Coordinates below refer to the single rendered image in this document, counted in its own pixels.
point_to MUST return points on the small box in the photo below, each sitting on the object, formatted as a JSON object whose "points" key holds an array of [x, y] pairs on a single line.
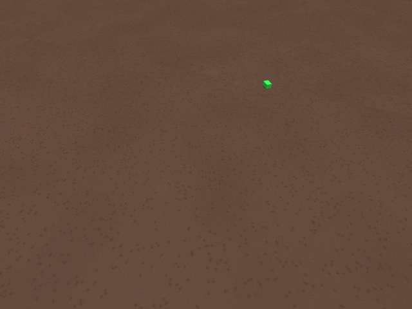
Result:
{"points": [[267, 84]]}

